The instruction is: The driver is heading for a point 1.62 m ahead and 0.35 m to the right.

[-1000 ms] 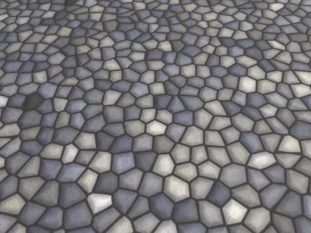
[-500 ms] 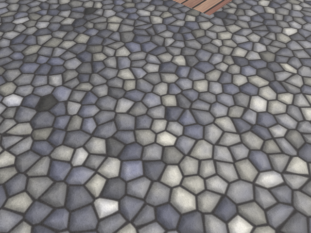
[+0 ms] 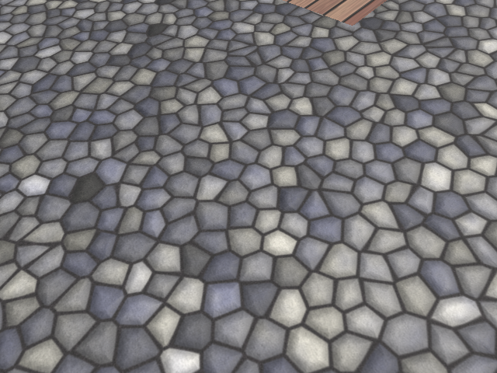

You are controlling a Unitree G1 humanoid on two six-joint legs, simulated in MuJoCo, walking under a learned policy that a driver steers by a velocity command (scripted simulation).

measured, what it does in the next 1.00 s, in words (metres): walks ahead: left foot, then right foot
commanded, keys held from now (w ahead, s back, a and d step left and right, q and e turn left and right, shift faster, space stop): w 0.96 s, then no key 0.04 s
